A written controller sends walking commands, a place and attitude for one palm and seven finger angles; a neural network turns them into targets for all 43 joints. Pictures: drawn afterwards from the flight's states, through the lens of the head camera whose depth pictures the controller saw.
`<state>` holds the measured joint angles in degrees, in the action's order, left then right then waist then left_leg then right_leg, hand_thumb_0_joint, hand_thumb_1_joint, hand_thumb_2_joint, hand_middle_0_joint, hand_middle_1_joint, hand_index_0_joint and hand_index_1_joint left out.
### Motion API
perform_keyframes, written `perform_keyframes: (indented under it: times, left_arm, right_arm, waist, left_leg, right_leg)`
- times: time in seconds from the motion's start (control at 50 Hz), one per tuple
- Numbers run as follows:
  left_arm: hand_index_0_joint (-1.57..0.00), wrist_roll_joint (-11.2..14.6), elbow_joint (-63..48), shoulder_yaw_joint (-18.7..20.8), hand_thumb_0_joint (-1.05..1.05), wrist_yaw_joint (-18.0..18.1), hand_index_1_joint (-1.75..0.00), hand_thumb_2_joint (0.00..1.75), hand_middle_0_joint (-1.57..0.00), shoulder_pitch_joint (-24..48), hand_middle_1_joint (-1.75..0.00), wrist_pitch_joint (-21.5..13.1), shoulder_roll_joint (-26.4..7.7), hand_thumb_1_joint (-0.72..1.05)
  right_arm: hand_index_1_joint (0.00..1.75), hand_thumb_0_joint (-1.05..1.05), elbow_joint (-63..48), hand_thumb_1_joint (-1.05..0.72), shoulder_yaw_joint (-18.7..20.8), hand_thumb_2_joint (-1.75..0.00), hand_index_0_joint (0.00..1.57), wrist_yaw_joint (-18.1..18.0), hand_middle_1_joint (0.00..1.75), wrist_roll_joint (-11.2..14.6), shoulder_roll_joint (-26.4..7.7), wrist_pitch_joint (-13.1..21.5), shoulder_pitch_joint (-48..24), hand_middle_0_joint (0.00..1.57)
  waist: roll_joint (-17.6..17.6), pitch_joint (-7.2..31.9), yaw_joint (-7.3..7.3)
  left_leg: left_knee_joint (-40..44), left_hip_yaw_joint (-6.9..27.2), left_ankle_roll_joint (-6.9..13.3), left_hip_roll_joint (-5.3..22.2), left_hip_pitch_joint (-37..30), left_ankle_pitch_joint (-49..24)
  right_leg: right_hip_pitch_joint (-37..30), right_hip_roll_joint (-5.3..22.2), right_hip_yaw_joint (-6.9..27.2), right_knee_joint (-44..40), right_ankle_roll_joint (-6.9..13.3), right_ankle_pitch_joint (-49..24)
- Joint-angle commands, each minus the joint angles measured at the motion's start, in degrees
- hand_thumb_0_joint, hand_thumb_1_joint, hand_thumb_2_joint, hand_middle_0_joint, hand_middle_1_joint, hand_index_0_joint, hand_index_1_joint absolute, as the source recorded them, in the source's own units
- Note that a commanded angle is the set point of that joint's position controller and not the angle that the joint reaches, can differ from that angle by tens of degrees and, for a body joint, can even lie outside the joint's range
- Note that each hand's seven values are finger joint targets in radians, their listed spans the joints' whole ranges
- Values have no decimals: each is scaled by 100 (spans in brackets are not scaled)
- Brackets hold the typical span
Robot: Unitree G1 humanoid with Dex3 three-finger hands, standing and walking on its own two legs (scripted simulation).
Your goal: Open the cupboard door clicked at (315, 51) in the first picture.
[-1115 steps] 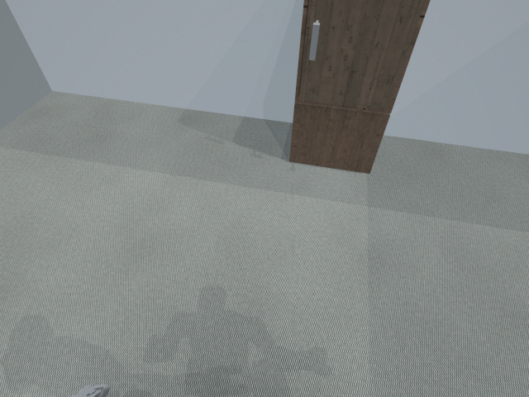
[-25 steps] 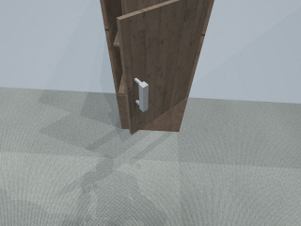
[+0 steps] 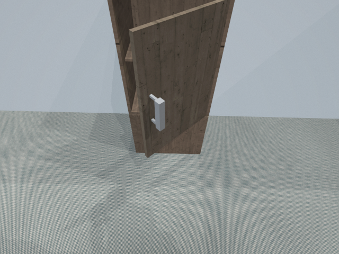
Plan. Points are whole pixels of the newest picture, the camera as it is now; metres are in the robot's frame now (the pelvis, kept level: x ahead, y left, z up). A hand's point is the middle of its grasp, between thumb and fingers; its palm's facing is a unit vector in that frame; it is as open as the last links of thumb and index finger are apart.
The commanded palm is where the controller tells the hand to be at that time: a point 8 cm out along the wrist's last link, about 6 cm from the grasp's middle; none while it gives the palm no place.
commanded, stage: let the arm hang, fingers relaxed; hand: left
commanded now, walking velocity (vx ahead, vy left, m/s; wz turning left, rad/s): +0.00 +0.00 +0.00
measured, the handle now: (156, 112) +0.59 +0.08 -0.06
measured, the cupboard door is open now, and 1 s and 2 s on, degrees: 44 44 44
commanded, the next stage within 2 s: look to check the result in 0.10 s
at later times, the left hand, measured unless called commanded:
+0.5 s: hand out of the picture +0.00 +0.16 -0.17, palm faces +0.04 -0.98 -0.19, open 7.4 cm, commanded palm none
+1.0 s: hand out of the picture +0.01 +0.15 -0.18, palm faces +0.02 -0.98 -0.18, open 7.4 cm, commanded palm none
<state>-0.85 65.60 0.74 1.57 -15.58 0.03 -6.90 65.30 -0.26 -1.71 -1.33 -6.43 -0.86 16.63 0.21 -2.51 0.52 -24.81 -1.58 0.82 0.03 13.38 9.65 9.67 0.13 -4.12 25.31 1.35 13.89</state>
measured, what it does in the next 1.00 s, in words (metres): stands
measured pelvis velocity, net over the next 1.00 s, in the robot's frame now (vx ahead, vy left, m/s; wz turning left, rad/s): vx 0.02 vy -0.02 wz -0.04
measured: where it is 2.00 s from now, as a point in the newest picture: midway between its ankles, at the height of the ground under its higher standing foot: outside the picture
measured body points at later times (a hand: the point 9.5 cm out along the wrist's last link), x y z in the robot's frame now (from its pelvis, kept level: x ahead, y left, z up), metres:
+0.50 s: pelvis +0.01 -0.01 +0.00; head +0.03 -0.01 +0.45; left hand +0.00 +0.21 -0.16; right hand +0.00 -0.22 -0.17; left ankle +0.04 +0.11 -0.74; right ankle +0.00 -0.10 -0.74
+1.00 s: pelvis +0.02 -0.02 +0.00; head +0.04 -0.02 +0.45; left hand +0.01 +0.20 -0.16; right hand +0.01 -0.23 -0.17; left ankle +0.04 +0.11 -0.74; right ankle +0.00 -0.10 -0.74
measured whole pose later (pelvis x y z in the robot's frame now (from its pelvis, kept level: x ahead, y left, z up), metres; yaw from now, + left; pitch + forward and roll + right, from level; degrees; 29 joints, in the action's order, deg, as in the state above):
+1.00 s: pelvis +0.02 -0.02 +0.00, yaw -2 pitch -2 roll +0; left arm -0.8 64.9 1.9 1.2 -15.9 0.6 -7.5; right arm 65.1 0.6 -2.3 -1.1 -8.0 -1.7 14.2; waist 0.7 -3.7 -0.3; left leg -26.5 -2.6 -0.9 2.4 12.4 12.5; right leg 8.7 -2.1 -2.9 25.5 2.9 15.4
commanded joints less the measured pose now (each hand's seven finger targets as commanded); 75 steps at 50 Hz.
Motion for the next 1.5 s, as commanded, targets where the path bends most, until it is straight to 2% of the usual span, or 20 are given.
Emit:
perform_keyframes:
  times: [0.0, 0.38, 0.82, 1.02, 1.06, 1.1, 1.12, 1.14, 1.16, 1.18, 1.22, 1.26, 1.3, 1.32, 1.34, 1.36, 1.38, 1.4, 1.44, 1.48]
  left_arm:
    - [-20, 31, -110, 117, 0, 49, -30, 90, -20, -455, -30, -46, -608, 90]
    - [-20, 39, -66, 105, 0, 59, -30, 90, -20, -422, -30, -74, -660, 90]
    - [-20, 63, -52, 72, 0, 61, -30, 90, -20, -387, -30, -102, -685, 90]
    - [-20, -14, -546, 461, 0, -29, -30, 90, -20, -36, -30, 144, -1078, 90]
    - [-20, -17, -656, 500, 0, -55, -30, 90, -20, 63, -30, 160, -1079, 90]
    - [-20, -16, -784, 509, 0, -95, -30, 90, -20, 130, -30, 189, -989, 90]
    - [-20, -24, -875, 507, 0, -118, -30, 90, -20, 193, -30, 204, -898, 90]
    - [-20, -28, -978, 506, 0, -146, -30, 90, -20, 263, -30, 218, -816, 90]
    - [-20, -43, -1076, 515, 0, -169, -30, 90, -20, 382, -30, 250, -821, 90]
    - [-20, -54, -1142, 524, 0, -187, -30, 90, -20, 469, -30, 258, -795, 90]
    - [-20, -44, -1209, 513, 0, -242, -30, 90, -20, 470, -30, 229, -694, 90]
    - [-20, -32, -1204, 497, 0, -259, -30, 90, -20, 269, -30, 212, -711, 90]
    - [-20, -48, -1126, 555, 0, -246, -30, 90, -20, -151, -30, 181, -906, 90]
    - [-20, -96, -1133, 632, 0, -192, -30, 90, -20, -273, -30, 133, -1393, 90]
    - [-20, -98, -1154, 727, 0, -120, -30, 90, -20, -333, -30, 113, -1924, 90]
    - [-20, -47, -1192, 712, 0, -90, -30, 90, -20, -481, -30, 113, -1984, 90]
    - [-20, -64, -1210, 728, 0, -25, -30, 90, -20, -265, -30, 98, -1808, 90]
    - [-20, -62, -1323, 687, 0, 2, -30, 90, -20, 28, -30, 102, -1695, 90]
    - [-20, -58, -1460, 636, 0, 6, -30, 90, -20, 244, -30, 91, -1590, 90]
    - [-20, -78, -1504, 635, 0, 3, -30, 90, -20, 249, -30, 83, -1602, 90]
  right_arm:
    - [30, 0, -131, -90, 109, -90, 20, -51, 30, -17, -511, 75, 408, 20]
    - [30, 0, -99, -90, 93, -90, 20, -56, 30, 16, -613, 94, 297, 20]
    - [30, 0, -17, -90, 67, -90, 20, -65, 30, 3, -609, 90, 203, 20]
    - [30, 0, -429, -90, 360, -90, 20, -152, 30, 2, -766, -80, 104, 20]
    - [30, 0, -515, -90, 388, -90, 20, -165, 30, 0, -833, -54, 122, 20]
    - [30, 0, -610, -90, 439, -90, 20, -186, 30, -16, -1026, -22, 86, 20]
    - [30, 0, -644, -90, 477, -90, 20, -202, 30, -36, -1200, -4, 163, 20]
    - [30, 0, -676, -90, 523, -90, 20, -211, 30, -48, -1361, 25, 222, 20]
    - [30, 0, -739, -90, 531, -90, 20, -209, 30, -72, -1412, 57, 263, 20]
    - [30, 0, -796, -90, 517, -90, 20, -211, 30, -80, -1397, 77, 225, 20]
    - [30, 0, -942, -90, 524, -90, 20, -192, 30, -125, -1465, 101, -80, 20]
    - [30, 0, -1044, -90, 543, -90, 20, -158, 30, -125, -1537, 73, -288, 20]
    - [30, 0, -1154, -90, 580, -90, 20, -120, 30, -59, -1576, 21, -436, 20]
    - [30, 0, -1296, -90, 564, -90, 20, -86, 30, 4, -1338, -19, -477, 20]
    - [30, 0, -1547, -90, 504, -90, 20, -36, 30, 35, -1030, -42, -759, 20]
    - [30, 0, -1627, -90, 505, -90, 20, -27, 30, 27, -1126, -84, -969, 20]
    - [30, 0, -1634, -90, 521, -90, 20, -47, 30, 36, -1076, -94, -1042, 20]
    - [30, 0, -1608, -90, 517, -90, 20, -56, 30, 40, -1147, -91, -1031, 20]
    - [30, 0, -1578, -90, 484, -90, 20, -23, 30, 47, -1053, -108, -982, 20]
    - [30, 0, -1601, -90, 484, -90, 20, -5, 30, 62, -1003, -124, -992, 20]
  waist:
    - [188, -256, -24]
    - [-20, -189, -28]
    - [57, -220, -34]
    - [-308, -150, 40]
    - [-114, -46, 68]
    - [475, -56, 58]
    - [855, -30, 76]
    - [1354, 33, 89]
    - [1454, 103, 116]
    - [1136, 177, 81]
    - [805, 255, -56]
    - [903, 335, -144]
    - [413, 381, -347]
    - [-858, 280, -417]
    - [-2028, 97, -533]
    - [-1222, 149, -641]
    - [-1241, 297, -456]
    - [-1231, 314, -344]
    - [-833, 456, -204]
    - [-572, 492, -191]
  left_leg:
    - [598, 540, 104, 484, 92, 315]
    - [552, 505, 101, 525, -220, -244]
    - [484, 430, 45, 518, -343, -510]
    - [-486, -238, -74, 550, -154, 305]
    - [-354, -151, -41, 692, -257, 246]
    - [96, 274, 154, 1146, -439, 174]
    - [473, 719, 384, 1574, -498, 238]
    - [868, 1134, 710, 2110, -482, 83]
    - [1049, 1248, 968, 2417, -533, -283]
    - [970, 1203, 1063, 2507, -585, -492]
    - [668, 619, 927, 2347, -500, -1240]
    - [217, 10, 653, 2094, -385, -1538]
    - [-587, -454, 224, 1701, 133, -706]
    - [-1653, -876, -164, 1046, 934, 608]
    - [-2954, -885, -379, 321, 1869, 2593]
    - [-3680, -132, -323, 383, 1952, 2613]
    - [-4097, 49, -330, 416, 2164, 2336]
    - [-4159, 249, -353, 502, 2202, 2051]
    - [-3922, 182, -408, 432, 1845, 1658]
    - [-3500, 139, -425, 321, 1551, 1549]
  right_leg:
    - [300, 577, 530, -668, 153, 218]
    - [201, 600, 509, -699, 123, -124]
    - [72, 640, 548, -845, 145, -407]
    - [709, 802, 1361, -480, 454, -753]
    - [831, 652, 1357, -238, 415, -840]
    - [1185, 254, 1075, 321, 241, -678]
    - [1390, -7, 792, 923, 133, -296]
    - [1548, -153, 478, 1832, 47, 724]
    - [1752, -78, 413, 2706, 1, 1617]
    - [1825, 66, 514, 3059, -5, 1784]
    - [1593, 209, 459, 2727, -30, 1662]
    - [1020, 142, 181, 1880, -47, 1355]
    - [142, 37, 31, 505, -35, -45]
    - [-345, 805, 1311, -433, 237, -973]
    - [-371, 1992, 2928, -830, 912, -2223]
    - [-270, 2070, 3043, -667, 1287, -2332]
    - [-456, 1802, 3073, -467, 1279, -2551]
    - [-476, 1613, 2823, -314, 1263, -2559]
    - [-311, 1307, 2348, -228, 1086, -2631]
    - [-194, 1182, 2394, -282, 1030, -2420]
